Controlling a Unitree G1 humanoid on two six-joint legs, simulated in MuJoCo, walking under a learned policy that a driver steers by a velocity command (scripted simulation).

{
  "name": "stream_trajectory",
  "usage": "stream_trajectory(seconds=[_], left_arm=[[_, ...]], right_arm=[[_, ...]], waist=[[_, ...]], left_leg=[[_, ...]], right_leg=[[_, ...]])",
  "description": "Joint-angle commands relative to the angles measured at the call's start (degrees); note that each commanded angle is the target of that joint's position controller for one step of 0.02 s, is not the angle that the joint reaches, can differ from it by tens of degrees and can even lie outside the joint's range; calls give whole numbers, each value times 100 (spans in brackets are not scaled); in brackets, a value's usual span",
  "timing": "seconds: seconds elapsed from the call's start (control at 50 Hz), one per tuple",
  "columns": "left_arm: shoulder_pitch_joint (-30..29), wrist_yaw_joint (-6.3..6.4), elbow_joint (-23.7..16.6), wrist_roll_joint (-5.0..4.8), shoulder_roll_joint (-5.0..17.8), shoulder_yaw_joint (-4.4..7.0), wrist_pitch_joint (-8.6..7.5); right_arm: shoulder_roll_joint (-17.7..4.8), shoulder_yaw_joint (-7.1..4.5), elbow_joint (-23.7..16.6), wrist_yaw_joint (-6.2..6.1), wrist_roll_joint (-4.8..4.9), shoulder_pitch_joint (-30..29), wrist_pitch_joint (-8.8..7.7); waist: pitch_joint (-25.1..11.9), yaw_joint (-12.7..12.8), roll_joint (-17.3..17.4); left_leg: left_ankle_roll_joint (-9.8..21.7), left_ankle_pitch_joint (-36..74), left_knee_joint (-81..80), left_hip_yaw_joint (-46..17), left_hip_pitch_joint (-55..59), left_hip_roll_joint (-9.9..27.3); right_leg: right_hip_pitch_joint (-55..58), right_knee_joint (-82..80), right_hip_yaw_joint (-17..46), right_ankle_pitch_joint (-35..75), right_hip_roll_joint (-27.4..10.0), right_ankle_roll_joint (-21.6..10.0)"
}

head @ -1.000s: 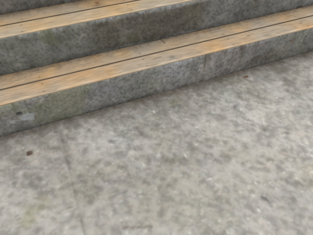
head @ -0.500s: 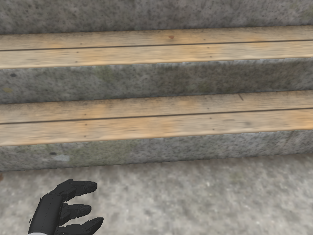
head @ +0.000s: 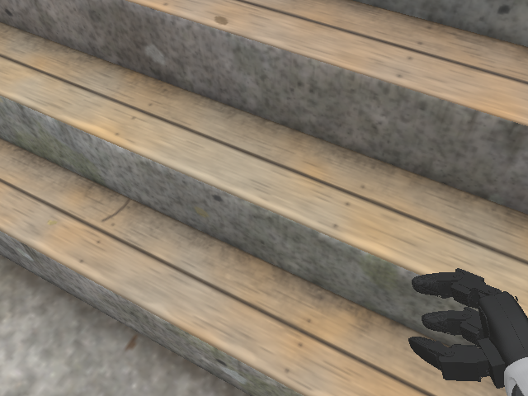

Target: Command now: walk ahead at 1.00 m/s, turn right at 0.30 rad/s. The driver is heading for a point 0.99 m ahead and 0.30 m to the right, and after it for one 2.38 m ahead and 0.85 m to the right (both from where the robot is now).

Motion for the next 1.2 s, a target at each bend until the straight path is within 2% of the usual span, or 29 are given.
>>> stream_trajectory(seconds=[0.02, 0.04, 0.06, 0.08, 0.12, 0.18, 0.26, 0.32, 0.36, 0.38, 0.44, 0.46, 0.48, 0.5, 0.52, 0.56, 0.6, 0.64, 0.68, 0.7, 0.74, 0.82, 0.94, 1.02, 1.08, 1.12, 1.14, 1.16, 1.2], left_arm=[[-893, 72, -792, -9, 930, 156, -75], [-88, 63, -955, -273, 323, 40, -29], [-687, 111, -925, -121, 864, 159, 47], [-1038, 72, -987, -107, 642, 120, 55], [-1122, 65, -949, -57, 382, 75, 189], [-1206, 133, -1062, 72, 132, 148, 481], [-2786, 529, -2037, 75, -314, 106, 806], [-4175, 619, -2889, 68, -352, -48, 898], [-4531, 489, -3386, 78, -527, -265, 894], [-3771, 328, -3372, 142, -617, -370, 970], [-528, 299, -2235, 75, 527, 135, 1007], [-472, 282, -2101, 151, 901, 326, 908], [-1291, 320, -2069, 123, 1507, 510, 922], [-2392, 361, -2627, 142, 1926, 744, 995], [-2787, 420, -2593, 144, 1669, 732, 1021], [-2698, 443, -1897, 126, 669, 384, 1000], [-2669, 384, -1598, 103, 373, 289, 777], [-2328, 287, -1354, -32, 511, 335, 550], [-2024, 352, -1318, 26, 573, 346, 474], [-1806, 386, -1337, 93, 654, 358, 472], [-1526, 391, -1407, 123, 870, 445, 431], [-1372, 392, -1265, 51, 354, 229, 524], [-1155, 748, -1263, 60, 922, 357, 456], [-1311, 774, -1266, 124, 816, 405, 581], [-1742, 558, -1547, -91, 1149, 506, 561], [-2693, 290, -2124, -71, 1327, 498, 498], [-3629, 138, -2673, 91, 928, 409, 451], [-4309, -1, -3020, 403, 353, 143, 382], [-3655, 3, -3179, 366, -415, -138, 429]], right_arm=[[-1500, -565, 737, -372, -190, 3229, -98], [-1768, -672, 673, -416, -194, 3222, -83], [-1448, -674, 596, -407, -41, 2986, -30], [-1016, -555, 647, -394, 13, 2522, -81], [-545, -427, 749, -374, 85, 2193, -162], [-460, -411, 945, -355, 239, 2200, -290], [-573, -469, 1420, -459, 176, 2873, -261], [-397, -341, 1756, -469, 137, 3202, -160], [-350, -241, 1720, -511, 135, 2915, 37], [-803, -318, 1445, -609, 201, 2217, 131], [-2086, -751, 589, -429, 673, 1238, 35], [-1831, -789, 467, -254, 942, 1113, 88], [-668, -557, 376, 15, 666, 1181, 140], [-413, -456, -112, -42, 243, 2211, 48], [-129, -358, -302, -179, 81, 2193, 59], [356, -178, -567, -342, -169, 1249, 336], [313, -201, -670, -515, -146, 1382, 461], [312, -160, -714, -635, -211, 1316, 442], [492, -81, -969, -600, -141, 658, 475], [603, -92, -924, -620, -103, 622, 440], [786, -81, -1000, -735, 9, 660, 432], [1174, 107, -1203, -777, 0, 70, 691], [958, 64, -1466, -690, 129, 102, 952], [996, 32, -1220, -488, 229, 395, 976], [502, -235, -844, -541, 435, 1477, 925], [145, -461, -643, -789, 246, 2049, 1005], [-191, -608, -566, -935, 153, 1974, 1097], [-177, -607, -657, -1026, 152, 1894, 1102], [22, -562, -336, -996, 39, 1707, 939]], waist=[[-1739, -1893, -232], [-2887, -1264, 1253], [-2591, -1466, 124], [-1535, -1201, 103], [-742, -773, 32], [-550, -435, 125], [-119, -627, 940], [626, -536, -125], [866, -207, -347], [218, 346, -150], [-2797, 1282, 1143], [-2806, 1182, 543], [-1765, 486, -1722], [-2975, -321, -1739], [-3068, -662, -960], [-597, -966, 108], [-54, -1131, -260], [-79, -1129, 168], [-259, -818, -135], [-646, -650, -240], [-821, -545, -337], [-40, -433, -460], [-625, -377, -854], [-934, -600, -879], [-1801, -1096, -715], [-2200, -1696, 143], [-2079, -1952, 2082], [-1756, -1873, 1604], [-674, -1156, 432]], left_leg=[[-41, -124, 21, -1209, 5313, 1246], [537, 525, -385, -3699, 6469, 2850], [437, 159, -749, -3182, 5547, 2435], [440, 49, -1049, -2443, 4560, 2132], [311, 1748, -1424, -1467, 3331, 1874], [220, 4752, -1281, -232, 2810, 1903], [344, 3899, -1785, -55, 3671, 2541], [-156, 1921, -2328, 571, 4157, 2340], [-483, 2451, -2467, 1549, 2886, 1381], [-465, 4227, -2485, 2116, 1669, 916], [69, 10833, 1005, 1353, 2446, 1696], [-193, 8668, 3242, 1025, 2083, 1368], [-853, -788, 6150, 726, -114, -270], [-926, -1194, 8603, -736, -993, -792], [-809, -745, 9379, -953, -1434, -643], [-817, -444, 8811, -958, -1979, -322], [-813, -891, 9091, -826, -2394, -258], [-742, -1001, 7965, -704, -2245, -16], [-688, -1129, 7631, -176, -2324, -186], [-727, -1196, 8938, -114, -3076, -212], [-718, -1457, 10009, -367, -4096, -95], [-858, -1362, 9165, -75, -4525, 154], [-632, -3301, 8357, -302, -4486, 213], [-125, -4322, 5564, 528, -1828, 104], [-49, -3638, 3524, 640, 467, -500], [340, -2887, 2177, -1098, 1779, -410], [1074, -3350, 351, -3620, 1757, 432], [1137, -3050, -68, -4760, 1095, 612], [929, -2650, 547, -4173, 75, 312]], right_leg=[[-3401, 4729, 446, 2855, -294, -717], [-4961, 6956, 797, -508, 243, -658], [-5144, 7066, 1107, 222, -61, -793], [-5292, 6805, 1035, 604, -199, -785], [-5115, 6978, 982, 693, -349, -626], [-5273, 7942, 602, 219, -13, -323], [-8066, 11723, 621, -1348, 62, -619], [-9707, 11936, 616, -1823, 59, -881], [-8725, 9687, -31, -1433, 106, -782], [-6150, 7815, -257, -716, 129, -850], [-1905, 6787, -30, -344, 979, -1038], [-1561, 5000, 1022, 130, 1108, -1470], [-1685, 2235, 3984, 3359, 352, -1971], [-1159, 1039, 6925, 4199, -898, -2577], [-1480, 788, 7060, 1570, -1013, -2498], [-4006, 1460, 5086, -428, 37, -1682], [-4294, 1534, 3817, 738, 389, -1422], [-4055, 1765, 2752, 2474, 783, -1140], [-3591, 1825, 2842, 4033, 849, -1015], [-2677, 1913, 3211, 5209, 334, -1121], [-1821, 1793, 3349, 4537, -157, -1105], [-2314, 1126, 3034, 2091, -83, -898], [-283, 266, 2900, 4719, -1187, -1645], [-780, -75, 1401, 7065, -1066, -1598], [-981, 1352, 927, 9631, -1044, -1392], [-2758, 3020, 442, 8237, -492, -781], [-4139, 5514, 544, 3086, 648, -575], [-4900, 8281, 1316, 1310, 1068, -340], [-5884, 10288, 1907, 813, 844, -163]])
